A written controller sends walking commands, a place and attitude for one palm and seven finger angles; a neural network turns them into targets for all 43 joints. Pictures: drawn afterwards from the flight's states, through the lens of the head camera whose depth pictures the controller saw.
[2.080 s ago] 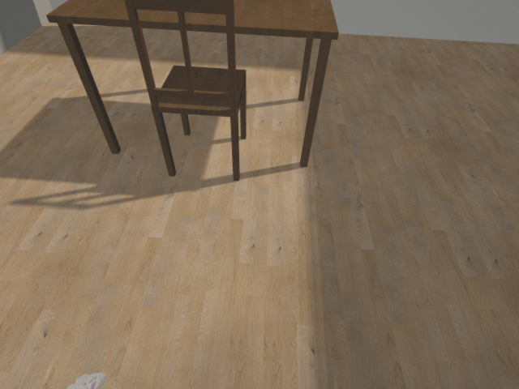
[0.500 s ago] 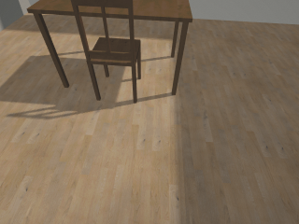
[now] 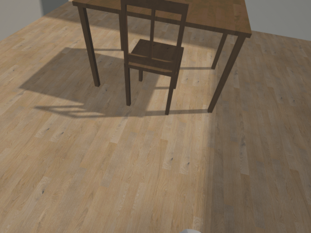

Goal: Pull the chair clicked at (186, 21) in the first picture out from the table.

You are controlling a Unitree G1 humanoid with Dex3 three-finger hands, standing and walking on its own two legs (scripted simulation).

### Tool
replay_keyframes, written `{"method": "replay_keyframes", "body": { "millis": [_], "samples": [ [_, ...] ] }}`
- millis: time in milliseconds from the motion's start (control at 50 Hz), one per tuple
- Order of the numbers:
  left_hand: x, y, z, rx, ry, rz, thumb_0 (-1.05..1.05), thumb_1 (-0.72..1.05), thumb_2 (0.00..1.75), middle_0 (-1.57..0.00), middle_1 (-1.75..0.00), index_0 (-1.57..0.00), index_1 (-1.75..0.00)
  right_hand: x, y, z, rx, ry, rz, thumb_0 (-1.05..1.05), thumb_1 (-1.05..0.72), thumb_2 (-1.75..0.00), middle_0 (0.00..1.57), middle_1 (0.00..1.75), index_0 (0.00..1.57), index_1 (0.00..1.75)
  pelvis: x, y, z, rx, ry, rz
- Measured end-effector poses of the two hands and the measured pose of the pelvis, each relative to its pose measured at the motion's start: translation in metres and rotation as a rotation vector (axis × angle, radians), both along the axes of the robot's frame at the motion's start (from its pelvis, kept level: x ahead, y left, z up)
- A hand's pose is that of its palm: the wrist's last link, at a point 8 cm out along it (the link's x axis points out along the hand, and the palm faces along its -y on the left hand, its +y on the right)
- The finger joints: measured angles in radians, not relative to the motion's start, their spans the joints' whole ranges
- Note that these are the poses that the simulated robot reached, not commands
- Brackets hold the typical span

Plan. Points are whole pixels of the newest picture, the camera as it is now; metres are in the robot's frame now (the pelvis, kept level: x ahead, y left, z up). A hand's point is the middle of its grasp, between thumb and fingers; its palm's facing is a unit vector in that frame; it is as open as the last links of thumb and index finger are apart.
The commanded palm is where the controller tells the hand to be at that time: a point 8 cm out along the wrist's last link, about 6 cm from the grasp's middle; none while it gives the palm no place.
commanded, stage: walk to a spot facing it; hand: left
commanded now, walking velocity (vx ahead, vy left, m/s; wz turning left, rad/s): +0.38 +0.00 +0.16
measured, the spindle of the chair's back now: (151, 35) +1.22 +0.06 -0.09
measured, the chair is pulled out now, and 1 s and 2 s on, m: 0.00 0.00 0.00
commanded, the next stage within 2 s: turn to face it in 0.72 s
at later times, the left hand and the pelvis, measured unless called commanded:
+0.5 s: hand (116, 186) +0.29 +0.14 -0.17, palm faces +0.18 -0.96 -0.21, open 7.2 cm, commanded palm none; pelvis +0.24 -0.05 -0.01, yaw +8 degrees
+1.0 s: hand (97, 168) +0.36 +0.22 -0.19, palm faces +0.38 -0.90 -0.20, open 7.4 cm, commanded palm none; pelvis +0.42 +0.04 -0.01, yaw +17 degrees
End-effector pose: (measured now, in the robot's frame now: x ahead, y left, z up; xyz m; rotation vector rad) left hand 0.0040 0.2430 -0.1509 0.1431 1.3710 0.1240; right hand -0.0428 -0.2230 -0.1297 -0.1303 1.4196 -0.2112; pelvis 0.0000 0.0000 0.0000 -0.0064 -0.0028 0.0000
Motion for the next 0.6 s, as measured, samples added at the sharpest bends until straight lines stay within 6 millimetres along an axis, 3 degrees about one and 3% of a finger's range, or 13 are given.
{"method": "replay_keyframes", "body": {
  "millis": [100, 180, 320, 360, 420, 480, 600],
  "samples": [
    [0.070, -0.007, 0.009, -0.003, -0.103, 0.015, 0.01, 0.91, 0.90, -0.20, -0.30, -0.20, -0.30, 0.021, 0.016, -0.001, 0.045, 0.053, -0.009, 0.00, -0.91, -0.90, 0.20, 0.29, 0.21, 0.30, 0.040, -0.001, 0.004, 0.005, 0.002, 0.029],
    [0.132, -0.021, 0.011, -0.010, -0.158, 0.005, 0.01, 0.91, 0.90, -0.20, -0.30, -0.20, -0.30, 0.046, 0.016, -0.006, 0.065, 0.080, -0.027, 0.00, -0.91, -0.90, 0.20, 0.29, 0.21, 0.30, 0.077, -0.008, 0.001, 0.013, 0.001, 0.038],
    [0.255, -0.054, 0.003, -0.001, -0.266, -0.039, 0.01, 0.91, 0.90, -0.20, -0.30, -0.20, -0.30, 0.103, -0.011, -0.030, 0.082, 0.155, -0.043, 0.00, -0.91, -0.90, 0.20, 0.29, 0.21, 0.30, 0.158, -0.035, -0.021, 0.019, 0.000, 0.057],
    [0.278, -0.061, 0.003, 0.011, -0.308, -0.022, 0.01, 0.91, 0.90, -0.20, -0.30, -0.20, -0.30, 0.129, -0.025, -0.036, 0.084, 0.177, -0.019, 0.00, -0.91, -0.90, 0.20, 0.29, 0.21, 0.30, 0.178, -0.043, -0.026, 0.009, -0.008, 0.077],
    [0.285, -0.065, 0.008, 0.020, -0.311, 0.041, 0.01, 0.90, 0.90, -0.20, -0.30, -0.20, -0.30, 0.185, -0.046, -0.033, 0.063, 0.138, 0.038, 0.00, -0.91, -0.90, 0.20, 0.29, 0.20, 0.30, 0.204, -0.051, -0.019, 0.007, -0.025, 0.110],
    [0.275, -0.064, 0.013, 0.041, -0.251, 0.113, 0.00, 0.91, 0.90, -0.21, -0.30, -0.21, -0.30, 0.256, -0.062, -0.025, 0.033, 0.045, 0.097, 0.00, -0.91, -0.90, 0.20, 0.29, 0.20, 0.30, 0.231, -0.054, -0.009, 0.005, -0.026, 0.132],
    [0.245, -0.056, 0.014, 0.062, -0.077, 0.200, -0.01, 0.94, 0.90, -0.20, -0.30, -0.20, -0.30, 0.395, -0.064, -0.008, 0.008, -0.136, 0.201, 0.00, -0.92, -0.90, 0.20, 0.29, 0.20, 0.30, 0.281, -0.050, 0.000, -0.011, -0.013, 0.185]
  ]
}}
